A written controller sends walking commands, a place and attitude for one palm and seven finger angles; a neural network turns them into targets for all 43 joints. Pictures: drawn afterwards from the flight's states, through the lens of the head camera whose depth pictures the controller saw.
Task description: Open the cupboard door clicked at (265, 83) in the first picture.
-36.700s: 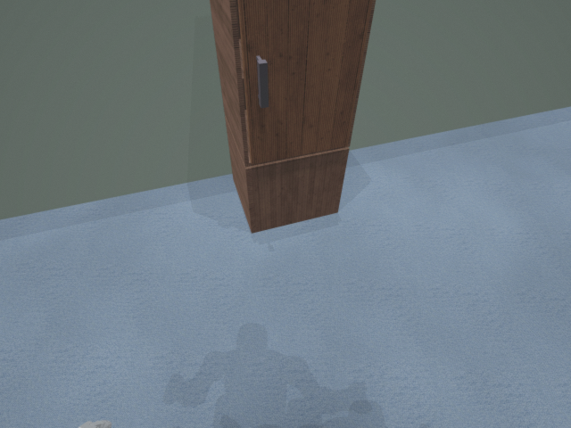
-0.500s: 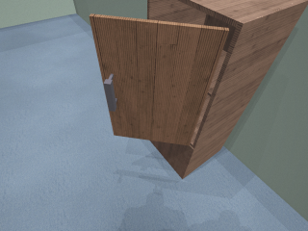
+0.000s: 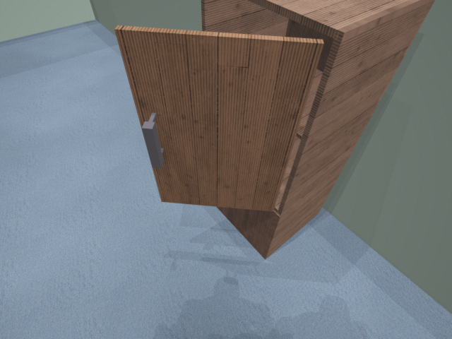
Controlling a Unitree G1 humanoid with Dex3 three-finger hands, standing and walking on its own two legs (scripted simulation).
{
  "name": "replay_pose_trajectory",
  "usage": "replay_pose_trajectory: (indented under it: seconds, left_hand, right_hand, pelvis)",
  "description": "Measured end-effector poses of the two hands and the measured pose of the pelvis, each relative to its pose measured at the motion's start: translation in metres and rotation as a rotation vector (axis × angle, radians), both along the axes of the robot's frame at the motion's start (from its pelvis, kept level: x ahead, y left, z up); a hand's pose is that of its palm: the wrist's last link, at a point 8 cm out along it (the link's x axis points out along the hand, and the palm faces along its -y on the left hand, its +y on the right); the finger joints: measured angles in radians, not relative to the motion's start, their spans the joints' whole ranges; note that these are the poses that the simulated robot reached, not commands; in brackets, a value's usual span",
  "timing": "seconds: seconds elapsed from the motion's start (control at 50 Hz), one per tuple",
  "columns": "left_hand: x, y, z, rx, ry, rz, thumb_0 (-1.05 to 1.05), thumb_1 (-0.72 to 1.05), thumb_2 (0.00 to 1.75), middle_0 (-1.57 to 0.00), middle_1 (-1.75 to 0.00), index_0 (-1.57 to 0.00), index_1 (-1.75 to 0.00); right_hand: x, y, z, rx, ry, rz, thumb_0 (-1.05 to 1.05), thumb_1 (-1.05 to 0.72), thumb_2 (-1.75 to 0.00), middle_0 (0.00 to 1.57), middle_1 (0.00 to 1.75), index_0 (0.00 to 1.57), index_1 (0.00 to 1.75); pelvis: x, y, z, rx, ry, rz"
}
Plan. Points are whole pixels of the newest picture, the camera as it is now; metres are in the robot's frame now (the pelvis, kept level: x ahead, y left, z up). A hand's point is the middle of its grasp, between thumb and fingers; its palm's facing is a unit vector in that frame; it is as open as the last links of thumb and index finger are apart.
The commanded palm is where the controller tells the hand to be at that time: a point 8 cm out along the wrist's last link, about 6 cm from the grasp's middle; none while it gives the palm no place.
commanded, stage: come to a stop and stand still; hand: left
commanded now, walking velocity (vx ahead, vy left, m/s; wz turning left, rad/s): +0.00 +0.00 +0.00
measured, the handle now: (155, 140) +0.56 +0.22 -0.02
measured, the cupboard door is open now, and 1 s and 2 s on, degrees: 46 46 46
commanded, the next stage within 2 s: look again from close up in 1.26 s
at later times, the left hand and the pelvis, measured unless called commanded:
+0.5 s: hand out of the picture +0.00 +0.20 -0.16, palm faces +0.02 -0.95 -0.30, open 7.3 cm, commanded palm none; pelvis -0.05 -0.03 +0.00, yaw +2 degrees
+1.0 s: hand out of the picture -0.11 +0.16 -0.18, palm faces +0.04 -0.99 -0.15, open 7.3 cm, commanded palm none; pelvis -0.07 +0.00 +0.00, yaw +2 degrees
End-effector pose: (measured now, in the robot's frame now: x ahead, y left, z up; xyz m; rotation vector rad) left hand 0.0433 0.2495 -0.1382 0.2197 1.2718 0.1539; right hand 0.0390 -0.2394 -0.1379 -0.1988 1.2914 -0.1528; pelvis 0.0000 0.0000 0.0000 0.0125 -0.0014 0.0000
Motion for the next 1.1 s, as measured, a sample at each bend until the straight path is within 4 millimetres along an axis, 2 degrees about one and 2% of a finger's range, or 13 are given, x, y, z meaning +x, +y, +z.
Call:
replay_pose_trajectory:
  seconds: [0.12,0.26,0.36,0.44,0.54,0.66,0.86,0.98,1.1]
  left_hand:
    - [0.004,-0.001,0.006,0.028,-0.072,-0.014,0.00,0.91,0.90,-0.20,-0.30,-0.20,-0.29]
    - [-0.005,0.004,0.016,0.067,-0.138,-0.016,0.00,0.91,0.90,-0.20,-0.30,-0.21,-0.29]
    - [-0.020,0.005,0.020,0.073,-0.148,-0.019,0.00,0.91,0.90,-0.20,-0.30,-0.20,-0.29]
    - [-0.035,0.002,0.020,0.065,-0.136,-0.013,0.00,0.91,0.90,-0.20,-0.30,-0.20,-0.29]
    - [-0.060,-0.003,0.014,0.044,-0.091,0.000,0.00,0.91,0.90,-0.20,-0.30,-0.20,-0.29]
    - [-0.094,-0.011,0.005,0.011,-0.007,0.024,0.00,0.91,0.90,-0.20,-0.30,-0.20,-0.29]
    - [-0.138,-0.029,-0.008,-0.054,0.116,0.061,0.00,0.91,0.90,-0.20,-0.30,-0.20,-0.29]
    - [-0.153,-0.041,-0.013,-0.096,0.148,0.075,0.00,0.91,0.90,-0.20,-0.30,-0.20,-0.29]
    - [-0.161,-0.045,-0.015,-0.120,0.152,0.087,0.00,0.91,0.90,-0.20,-0.30,-0.20,-0.29]
  right_hand:
    - [0.005,-0.024,0.003,-0.039,-0.074,0.021,0.01,-0.90,-0.90,0.20,0.30,0.20,0.30]
    - [0.018,-0.053,0.013,-0.082,-0.171,0.033,0.01,-0.91,-0.90,0.20,0.30,0.20,0.30]
    - [0.020,-0.061,0.022,-0.086,-0.214,0.056,0.01,-0.91,-0.90,0.20,0.30,0.20,0.30]
    - [0.011,-0.060,0.025,-0.079,-0.210,0.071,0.01,-0.91,-0.90,0.20,0.30,0.20,0.30]
    - [-0.012,-0.055,0.021,-0.063,-0.158,0.072,0.01,-0.91,-0.90,0.20,0.30,0.20,0.30]
    - [-0.051,-0.043,0.013,-0.041,-0.054,0.047,0.01,-0.91,-0.90,0.20,0.30,0.20,0.30]
    - [-0.109,-0.011,0.003,0.003,0.097,-0.016,0.01,-0.91,-0.90,0.20,0.30,0.20,0.30]
    - [-0.125,0.013,0.000,0.036,0.126,-0.045,0.01,-0.91,-0.90,0.20,0.30,0.20,0.30]
    - [-0.127,0.033,-0.003,0.062,0.116,-0.059,0.01,-0.91,-0.90,0.20,0.30,0.20,0.30]
  pelvis:
    - [-0.008,-0.007,-0.004,-0.003,0.002,0.028]
    - [-0.026,-0.018,-0.006,-0.005,-0.036,0.028]
    - [-0.039,-0.022,-0.004,-0.008,-0.054,0.030]
    - [-0.048,-0.025,-0.001,-0.011,-0.061,0.032]
    - [-0.057,-0.025,0.001,-0.014,-0.062,0.035]
    - [-0.064,-0.022,0.002,-0.019,-0.057,0.037]
    - [-0.069,-0.012,0.002,-0.023,-0.049,0.036]
    - [-0.072,-0.004,0.002,-0.025,-0.049,0.033]
    - [-0.075,0.004,0.001,-0.026,-0.044,0.032]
